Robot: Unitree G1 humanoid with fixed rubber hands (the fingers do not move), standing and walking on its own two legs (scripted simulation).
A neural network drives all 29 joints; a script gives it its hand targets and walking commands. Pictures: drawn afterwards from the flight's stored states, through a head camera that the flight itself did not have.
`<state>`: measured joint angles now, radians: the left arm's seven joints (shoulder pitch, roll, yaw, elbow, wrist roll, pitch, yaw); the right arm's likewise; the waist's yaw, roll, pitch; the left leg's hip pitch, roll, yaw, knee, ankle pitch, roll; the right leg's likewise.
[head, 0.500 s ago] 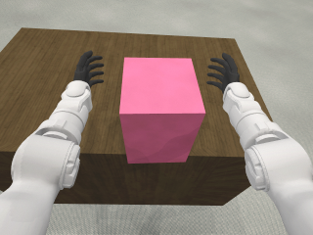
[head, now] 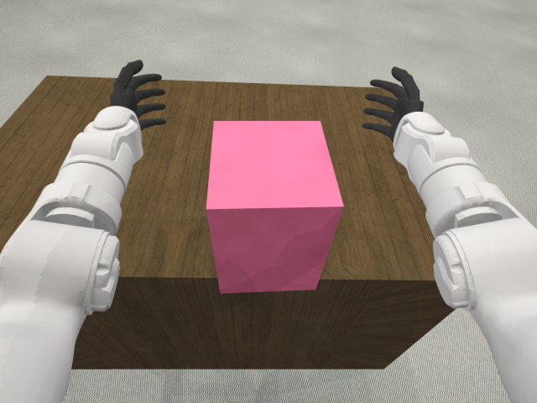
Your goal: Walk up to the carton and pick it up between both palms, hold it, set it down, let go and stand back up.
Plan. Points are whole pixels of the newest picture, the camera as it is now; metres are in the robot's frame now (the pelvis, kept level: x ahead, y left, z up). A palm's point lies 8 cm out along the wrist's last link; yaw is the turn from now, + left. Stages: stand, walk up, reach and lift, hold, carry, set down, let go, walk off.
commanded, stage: set down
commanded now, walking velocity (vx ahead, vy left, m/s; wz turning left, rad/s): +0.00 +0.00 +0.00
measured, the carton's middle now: (268, 210) +0.45 +0.01 +0.02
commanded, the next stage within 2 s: none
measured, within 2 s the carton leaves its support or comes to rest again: neither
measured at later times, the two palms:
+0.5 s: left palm (129, 186) +0.41 +0.22 +0.12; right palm (389, 188) +0.42 -0.17 +0.12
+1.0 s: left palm (128, 250) +0.35 +0.22 +0.05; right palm (389, 246) +0.36 -0.17 +0.06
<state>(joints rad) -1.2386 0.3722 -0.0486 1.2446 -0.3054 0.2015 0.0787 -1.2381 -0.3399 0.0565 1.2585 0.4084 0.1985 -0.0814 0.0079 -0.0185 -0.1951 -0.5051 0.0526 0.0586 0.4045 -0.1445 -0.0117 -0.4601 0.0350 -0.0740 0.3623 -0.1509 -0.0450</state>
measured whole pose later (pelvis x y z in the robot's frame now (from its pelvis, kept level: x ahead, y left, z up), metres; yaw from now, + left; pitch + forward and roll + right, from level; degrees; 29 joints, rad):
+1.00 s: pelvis +0.00 +0.00 +0.00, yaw +0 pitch +3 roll +0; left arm -0.42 0.21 0.07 0.69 -0.13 0.00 0.04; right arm -0.46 -0.18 0.01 0.79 0.27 -0.06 -0.08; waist 0.02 -0.02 -0.05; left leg -0.27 0.03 0.05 0.38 -0.17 -0.01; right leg -0.23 0.03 -0.05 0.35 -0.18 -0.04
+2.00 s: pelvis +0.02 +0.01 +0.01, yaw -1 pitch -2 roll +0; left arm 0.10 0.21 0.00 0.55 -0.09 -0.06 0.03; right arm 0.09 -0.15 0.02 0.68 0.11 -0.22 -0.01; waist 0.03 -0.03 0.01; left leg -0.11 0.02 0.06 0.34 -0.20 0.00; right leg -0.10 0.02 -0.01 0.35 -0.22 -0.03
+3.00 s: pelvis +0.01 +0.01 +0.01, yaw -2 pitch -3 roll +0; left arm 0.17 0.22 -0.01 0.54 -0.01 0.12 0.02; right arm 0.17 -0.18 -0.03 0.75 -0.02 -0.20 0.04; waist 0.00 -0.03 0.07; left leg -0.11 0.03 0.06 0.36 -0.20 -0.01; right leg -0.10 0.03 -0.01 0.37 -0.22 -0.03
